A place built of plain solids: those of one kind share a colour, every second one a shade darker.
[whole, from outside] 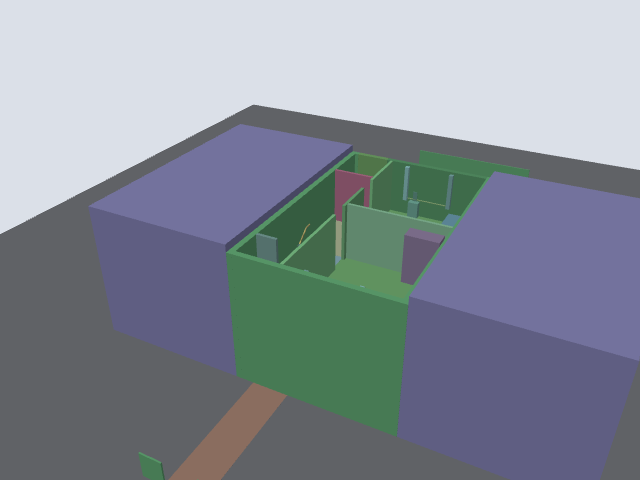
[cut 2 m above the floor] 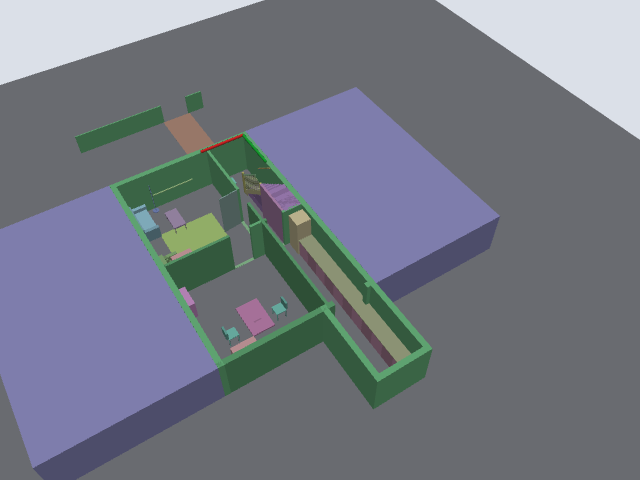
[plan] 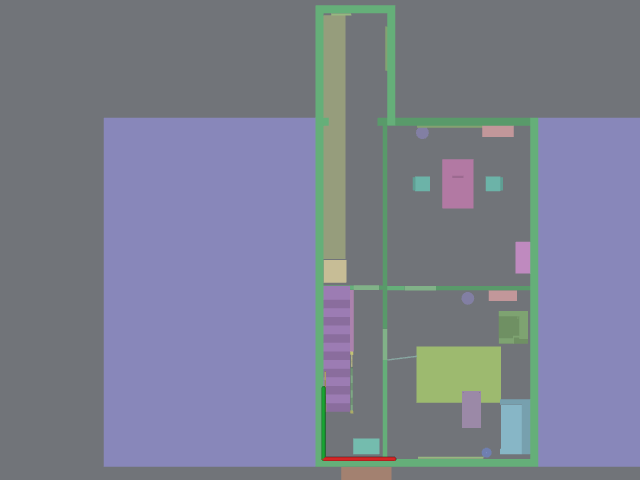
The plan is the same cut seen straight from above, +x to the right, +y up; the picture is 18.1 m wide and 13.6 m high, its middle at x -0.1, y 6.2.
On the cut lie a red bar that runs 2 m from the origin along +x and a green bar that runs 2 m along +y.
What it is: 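A mid-terrace two-storey house, 5.9 m wide inside and 9.4 m deep with a one-storey outshot of 3.2 m behind the kitchen; a hall 1.68 m wide with a straight stair of 15 risers of 198 mm on goings of 245 mm; a front room and a back room; upstairs three bedrooms and a bathroom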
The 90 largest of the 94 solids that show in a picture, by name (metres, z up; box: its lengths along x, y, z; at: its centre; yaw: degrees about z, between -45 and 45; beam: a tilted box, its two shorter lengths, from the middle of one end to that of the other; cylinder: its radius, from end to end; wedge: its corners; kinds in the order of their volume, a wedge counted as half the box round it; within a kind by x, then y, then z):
{
 "neighbour_house_1": {"box": [6.0, 9.89, 5.69], "at": [-3.23, 4.72, 2.79]},
 "neighbour_house_2": {"box": [6.0, 9.89, 5.69], "at": [9.09, 4.72, 2.79]},
 "wall_1": {"box": [0.23, 9.89, 5.39], "at": [-0.11, 4.72, 2.64]},
 "wall_2": {"box": [0.23, 3.64, 3.18], "at": [-0.11, 11.03, 1.54]},
 "wall_3": {"box": [0.38, 0.23, 5.39], "at": [-0.04, 9.55, 2.64]},
 "wall_4": {"box": [0.85, 0.06, 1.05], "at": [0.14, -5.24, 0.47]},
 "wall_5": {"box": [0.86, 0.13, 2.88], "at": [0.43, 4.85, 1.39]},
 "wall_6": {"box": [2.26, 0.23, 3.18], "at": [0.9, 12.74, 1.54]},
 "wall_7": {"box": [0.13, 2.8, 2.88], "at": [1.74, 1.4, 1.39]},
 "wall_8": {"box": [0.13, 5.76, 2.88], "at": [1.74, 6.56, 1.39]},
 "wall_9": {"box": [0.23, 3.41, 3.18], "at": [1.92, 11.14, 1.54]},
 "wall_10": {"box": [0.5, 0.13, 2.88], "at": [2.05, 4.84, 1.39]},
 "wall_11": {"box": [6.31, 0.23, 5.39], "at": [2.93, -0.11, 2.64]},
 "wall_12": {"box": [6.43, 0.06, 1.85], "at": [2.93, 19.69, 0.88]},
 "wall_13": {"box": [4.56, 0.23, 5.39], "at": [3.81, 9.55, 2.64]},
 "wall_14": {"box": [4.28, 0.06, 1.05], "at": [4.01, -5.24, 0.47]},
 "wall_15": {"box": [2.67, 0.13, 2.88], "at": [4.52, 4.84, 1.39]},
 "wall_16": {"box": [0.23, 9.89, 5.39], "at": [5.97, 4.72, 2.64]},
 "tread_1": {"box": [0.75, 3.46, 0.22], "at": [0.38, 3.06, 0.09]},
 "tread_2": {"box": [0.75, 3.21, 0.42], "at": [0.38, 3.18, 0.19]},
 "tread_3": {"box": [0.75, 2.97, 0.61], "at": [0.38, 3.3, 0.29]},
 "tread_4": {"box": [0.75, 2.72, 0.81], "at": [0.38, 3.43, 0.39]},
 "tread_5": {"box": [0.75, 2.48, 1.01], "at": [0.38, 3.55, 0.48]},
 "tread_6": {"box": [0.75, 2.23, 1.21], "at": [0.38, 3.67, 0.58]},
 "tread_7": {"box": [0.75, 1.99, 1.41], "at": [0.38, 3.79, 0.68]},
 "tread_8": {"box": [0.75, 1.75, 1.6], "at": [0.38, 3.91, 0.78]},
 "tread_9": {"box": [0.75, 1.5, 1.8], "at": [0.38, 4.04, 0.88]},
 "tread_10": {"box": [0.75, 1.26, 2.0], "at": [0.38, 4.16, 0.98]},
 "tread_11": {"box": [0.75, 1.01, 2.2], "at": [0.38, 4.28, 1.08]},
 "tread_12": {"box": [0.75, 0.77, 2.4], "at": [0.38, 4.4, 1.18]},
 "tread_13": {"box": [0.75, 0.52, 2.59], "at": [0.38, 4.53, 1.28]},
 "tread_14": {"box": [0.75, 0.39, 2.79], "at": [0.38, 4.7, 1.38]},
 "upper_floor_rooms_1": {"box": [4.19, 9.45, 0.14], "at": [3.77, 4.72, 2.9]},
 "ground_1": {"box": [1.43, 4.98, 0.5], "at": [1.21, -2.72, -0.25]},
 "kitchen_unit_1": {"box": [0.6, 0.62, 0.91], "at": [0.3, 5.98, 0.41]},
 "kitchen_unit_2": {"box": [0.6, 0.62, 0.91], "at": [0.3, 6.6, 0.41]},
 "kitchen_unit_3": {"box": [0.6, 0.62, 0.91], "at": [0.3, 7.23, 0.41]},
 "kitchen_unit_4": {"box": [0.6, 0.62, 0.91], "at": [0.3, 7.86, 0.41]},
 "kitchen_unit_5": {"box": [0.6, 0.62, 0.91], "at": [0.3, 8.49, 0.41]},
 "kitchen_unit_6": {"box": [0.6, 0.62, 0.91], "at": [0.3, 9.12, 0.41]},
 "kitchen_unit_7": {"box": [0.6, 0.62, 0.91], "at": [0.3, 9.75, 0.41]},
 "kitchen_unit_8": {"box": [0.6, 0.62, 0.91], "at": [0.3, 10.37, 0.41]},
 "kitchen_unit_9": {"box": [0.6, 0.62, 0.91], "at": [0.3, 11.0, 0.41]},
 "kitchen_unit_10": {"box": [0.6, 0.62, 0.91], "at": [0.3, 11.63, 0.41]},
 "landing_wall_1": {"box": [0.13, 3.82, 2.51], "at": [1.74, 1.91, 4.08]},
 "landing_wall_2": {"box": [0.13, 1.77, 2.51], "at": [1.74, 5.48, 4.08]},
 "landing_wall_3": {"box": [0.13, 2.21, 2.51], "at": [1.74, 8.34, 4.08]},
 "wardrobe_bed_1": {"box": [1.3, 0.6, 2.05], "at": [4.98, 4.47, 3.94]},
 "bed_1": {"box": [1.31, 2.0, 0.5], "at": [5.14, 8.44, 3.17]},
 "bedrooms_wall_1": {"box": [4.05, 0.13, 2.51], "at": [3.83, 4.84, 4.08]},
 "upper_floor_back_1": {"box": [1.69, 4.69, 0.14], "at": [0.84, 7.1, 2.9]},
 "shelf_1": {"box": [0.9, 0.32, 1.89], "at": [4.94, 9.28, 0.9]},
 "shelf_2": {"box": [0.8, 0.3, 1.93], "at": [5.08, 4.62, 0.92]},
 "sofa_1": {"box": [0.65, 1.24, 0.37], "at": [5.35, 0.91, 0.24]},
 "sofa_2": {"box": [0.86, 0.16, 0.65], "at": [5.43, 0.21, 0.28]},
 "sofa_3": {"box": [0.86, 0.16, 0.65], "at": [5.43, 1.61, 0.28]},
 "sofa_4": {"box": [0.24, 1.56, 0.83], "at": [5.74, 0.91, 0.36]},
 "back_wall_over_outshot_1": {"box": [1.38, 0.23, 2.51], "at": [0.84, 9.55, 4.08]},
 "fridge_freezer_1": {"box": [0.65, 0.65, 1.85], "at": [0.33, 5.31, 0.88]},
 "stair_bulkhead_1": {"box": [0.11, 1.75, 2.88], "at": [0.8, 3.91, 1.39]},
 "bath_wall_1": {"box": [1.68, 0.13, 2.51], "at": [0.84, 7.48, 4.08]},
 "slotfit_front_seat_1": {"box": [0.42, 0.15, 0.69], "at": [5.18, 3.34, 0.3]},
 "slotfit_front_seat_2": {"box": [0.42, 0.15, 0.69], "at": [5.18, 4.11, 0.3]},
 "slotfit_front_seat_3": {"box": [0.58, 0.62, 0.48], "at": [5.25, 3.73, 0.19]},
 "slotfit_front_seat_4": {"box": [0.4, 0.18, 0.69], "at": [5.59, 3.35, 0.3]},
 "slotfit_front_seat_5": {"box": [0.4, 0.15, 0.69], "at": [5.59, 4.11, 0.3]},
 "slotfit_front_seat_6": {"box": [0.25, 0.68, 0.98], "at": [5.67, 3.73, 0.44]},
 "dresser_1": {"box": [0.42, 0.9, 0.92], "at": [5.65, 5.7, 0.41]},
 "box_wall_1": {"box": [0.8, 0.13, 2.51], "at": [0.4, 1.3, 4.08]},
 "laid_rug_front_room_1": {"box": [2.4, 1.6, 0.06], "at": [3.83, 2.39, -0.02]},
 "worktop_1": {"box": [0.62, 6.91, 0.04], "at": [0.31, 9.12, 0.88]},
 "curtains_curtains_1": {"box": [0.17, 0.19, 1.55], "at": [2.51, 9.35, 4.46]},
 "curtains_curtains_2": {"box": [0.17, 0.19, 1.55], "at": [4.44, 9.35, 4.46]},
 "suitcase_1": {"box": [0.45, 0.27, 0.77], "at": [2.94, 9.29, 3.3]},
 "meeting_table_1": {"box": [0.89, 1.4, 0.07], "at": [3.81, 7.79, 0.7]},
 "plant_pot_1": {"cylinder": 0.18, "from": [2.8, 9.24, 0.0], "to": [2.8, 9.24, 0.38]},
 "plant_pot_2": {"cylinder": 0.18, "from": [4.09, 4.55, 0.0], "to": [4.09, 4.55, 0.38]},
 "door_leaf_front_room_1": {"box": [0.85, 0.04, 2.05], "at": [2.23, 2.85, 0.97], "yaw": 7.1},
 "flight_guard_string_1": {"wedge": [[0.78, 1.33, -0.02], [0.78, 1.33, 0.23], [0.78, 3.0, 1.33], [0.78, 3.0, 1.58], [0.82, 1.33, -0.02], [0.82, 1.33, 0.23], [0.82, 3.0, 1.33], [0.82, 3.0, 1.58]]},
 "coffee_table_1": {"box": [0.54, 1.05, 0.07], "at": [4.19, 1.39, 0.36]},
 "side_chair_1": {"box": [0.08, 0.38, 0.38], "at": [2.57, 7.79, 0.65]},
 "side_chair_2": {"box": [0.42, 0.42, 0.04], "at": [2.81, 7.79, 0.43]},
 "side_chair_3": {"box": [0.42, 0.42, 0.04], "at": [4.81, 7.79, 0.43]},
 "side_chair_4": {"box": [0.08, 0.38, 0.38], "at": [5.05, 7.79, 0.65]},
 "laid_doormat_1": {"box": [0.75, 0.45, 0.06], "at": [1.21, 0.35, -0.02]},
 "threshold_1": {"box": [0.71, 0.13, 0.06], "at": [1.21, 4.85, -0.02]},
 "threshold_2": {"box": [0.13, 0.88, 0.07], "at": [1.74, 3.24, -0.01]},
 "threshold_3": {"box": [0.88, 0.13, 0.06], "at": [2.75, 4.84, -0.02]},
 "flight_guard_newel_1": {"box": [0.09, 0.09, 1.3], "at": [0.8, 1.33, 0.6]},
 "window_board_1": {"box": [1.86, 0.06, 0.024], "at": [3.6, 0.03, 0.78]}
}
